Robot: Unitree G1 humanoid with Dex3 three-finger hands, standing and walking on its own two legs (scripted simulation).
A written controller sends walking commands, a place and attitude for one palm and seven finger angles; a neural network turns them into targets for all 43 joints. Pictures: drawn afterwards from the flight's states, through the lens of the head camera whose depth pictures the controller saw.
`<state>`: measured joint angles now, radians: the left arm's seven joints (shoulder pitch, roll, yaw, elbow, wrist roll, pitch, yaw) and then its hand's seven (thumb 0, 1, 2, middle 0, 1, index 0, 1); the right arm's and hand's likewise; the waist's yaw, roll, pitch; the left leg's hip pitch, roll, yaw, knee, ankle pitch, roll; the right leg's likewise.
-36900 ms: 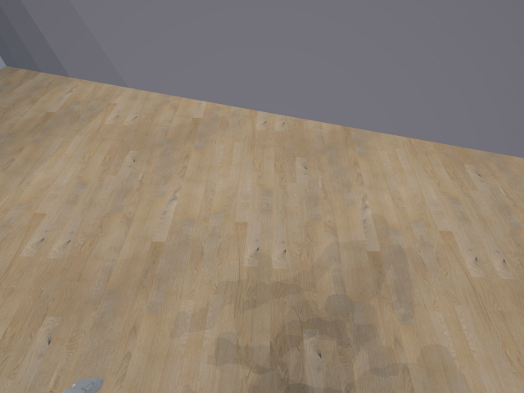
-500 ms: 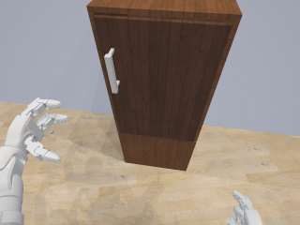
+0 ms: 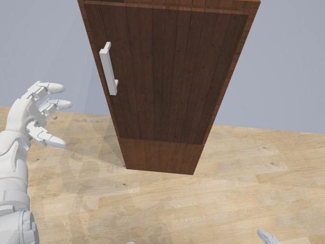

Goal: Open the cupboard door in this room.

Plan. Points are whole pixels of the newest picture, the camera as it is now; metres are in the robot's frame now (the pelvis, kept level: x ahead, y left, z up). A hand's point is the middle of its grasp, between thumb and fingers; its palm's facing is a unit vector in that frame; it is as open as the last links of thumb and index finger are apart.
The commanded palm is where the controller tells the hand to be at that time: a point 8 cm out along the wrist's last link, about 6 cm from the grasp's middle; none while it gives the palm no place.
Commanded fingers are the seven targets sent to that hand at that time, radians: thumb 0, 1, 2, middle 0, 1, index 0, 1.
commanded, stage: move the hooked fingers beside the handle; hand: left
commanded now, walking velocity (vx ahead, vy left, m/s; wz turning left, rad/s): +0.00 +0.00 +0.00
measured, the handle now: (110, 70) +0.57 +0.17 +0.09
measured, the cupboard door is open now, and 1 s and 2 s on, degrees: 0 0 0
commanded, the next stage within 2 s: slide the fingers in behind the handle in 1.84 s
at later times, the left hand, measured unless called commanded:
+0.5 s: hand (68, 95) +0.45 +0.25 +0.10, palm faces -0.08 -1.00 +0.01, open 14.0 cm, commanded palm +0.44 +0.30 +0.10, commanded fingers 0.00 -0.50 0.30 -0.30 -1.20 -0.30 -1.20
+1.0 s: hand (81, 76) +0.52 +0.24 +0.11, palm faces -0.08 -1.00 +0.01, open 14.0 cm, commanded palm +0.51 +0.29 +0.10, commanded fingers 0.00 -0.50 0.30 -0.30 -1.20 -0.30 -1.20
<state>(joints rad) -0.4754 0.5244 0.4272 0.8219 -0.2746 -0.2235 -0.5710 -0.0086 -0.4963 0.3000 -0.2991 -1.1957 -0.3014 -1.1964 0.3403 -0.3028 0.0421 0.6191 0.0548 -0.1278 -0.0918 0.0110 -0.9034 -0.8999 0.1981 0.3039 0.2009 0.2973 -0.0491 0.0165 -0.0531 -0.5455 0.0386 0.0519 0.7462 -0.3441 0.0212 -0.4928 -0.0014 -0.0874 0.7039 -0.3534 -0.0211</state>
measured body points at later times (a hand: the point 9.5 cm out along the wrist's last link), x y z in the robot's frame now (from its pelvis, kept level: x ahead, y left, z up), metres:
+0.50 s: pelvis +0.01 +0.01 -0.01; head +0.08 +0.02 +0.44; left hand +0.45 +0.31 +0.11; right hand +0.06 -0.26 -0.11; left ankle +0.02 +0.10 -0.71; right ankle +0.00 -0.11 -0.71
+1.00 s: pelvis +0.00 +0.01 -0.02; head +0.12 +0.03 +0.42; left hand +0.52 +0.29 +0.11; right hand -0.02 -0.27 -0.12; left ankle +0.02 +0.10 -0.71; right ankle +0.00 -0.11 -0.71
